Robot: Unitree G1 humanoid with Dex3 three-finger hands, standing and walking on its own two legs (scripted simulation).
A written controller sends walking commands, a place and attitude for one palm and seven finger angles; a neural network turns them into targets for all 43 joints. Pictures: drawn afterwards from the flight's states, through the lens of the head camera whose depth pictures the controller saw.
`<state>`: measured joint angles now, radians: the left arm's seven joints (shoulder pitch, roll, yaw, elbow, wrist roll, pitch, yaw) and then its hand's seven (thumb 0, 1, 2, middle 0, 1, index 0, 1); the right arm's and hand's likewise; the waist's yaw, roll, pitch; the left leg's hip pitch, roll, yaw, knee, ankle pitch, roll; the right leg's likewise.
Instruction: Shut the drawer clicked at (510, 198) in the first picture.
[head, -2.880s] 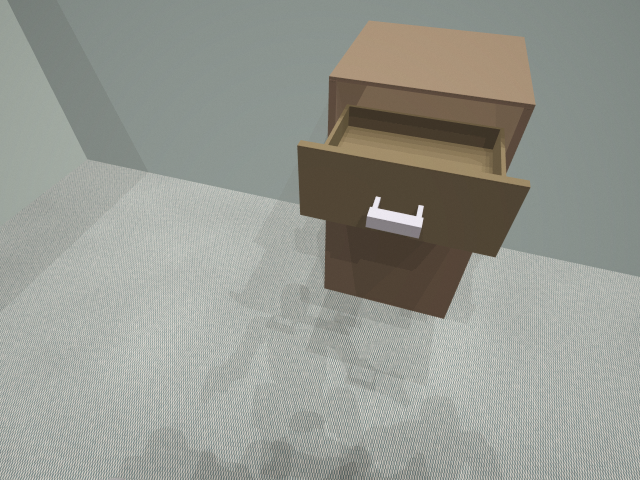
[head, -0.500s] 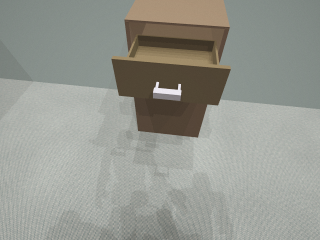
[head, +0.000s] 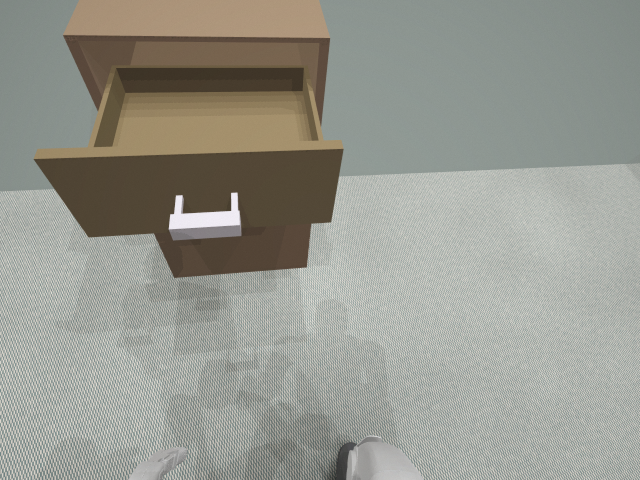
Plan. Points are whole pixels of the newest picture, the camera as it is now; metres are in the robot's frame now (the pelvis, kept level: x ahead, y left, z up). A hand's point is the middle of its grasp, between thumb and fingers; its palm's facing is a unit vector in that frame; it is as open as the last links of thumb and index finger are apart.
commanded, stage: take the last steps up to it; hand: left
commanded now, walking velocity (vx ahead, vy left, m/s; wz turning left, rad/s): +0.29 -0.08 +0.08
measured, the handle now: (206, 212) +0.49 +0.16 -0.01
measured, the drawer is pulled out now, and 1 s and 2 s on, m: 0.30 0.30 0.30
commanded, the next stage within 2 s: come to a stop and stand still in 0.34 s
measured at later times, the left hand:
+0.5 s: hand out of the picture +0.13 +0.14 -0.20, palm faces +0.14 -0.98 -0.11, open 7.3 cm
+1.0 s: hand out of the picture +0.12 +0.07 -0.15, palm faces +0.13 -0.96 -0.24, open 7.4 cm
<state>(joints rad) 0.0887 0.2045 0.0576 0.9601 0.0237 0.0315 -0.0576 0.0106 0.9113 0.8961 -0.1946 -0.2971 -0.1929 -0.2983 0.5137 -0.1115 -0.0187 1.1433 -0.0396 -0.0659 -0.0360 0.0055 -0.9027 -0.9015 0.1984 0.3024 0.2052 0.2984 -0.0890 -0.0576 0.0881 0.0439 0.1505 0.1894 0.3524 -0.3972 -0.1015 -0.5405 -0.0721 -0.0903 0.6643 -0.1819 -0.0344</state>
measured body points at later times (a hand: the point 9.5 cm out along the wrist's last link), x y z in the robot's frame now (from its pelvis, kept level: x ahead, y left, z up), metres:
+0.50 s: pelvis +0.15 -0.03 +0.00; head +0.14 +0.02 +0.44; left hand +0.12 +0.19 -0.18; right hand +0.25 -0.26 -0.12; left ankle +0.20 +0.05 -0.73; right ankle +0.12 -0.14 -0.70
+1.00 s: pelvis +0.13 -0.10 +0.01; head +0.13 -0.12 +0.46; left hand +0.11 +0.12 -0.14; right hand +0.18 -0.33 -0.16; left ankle +0.17 +0.04 -0.70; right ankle +0.14 -0.20 -0.73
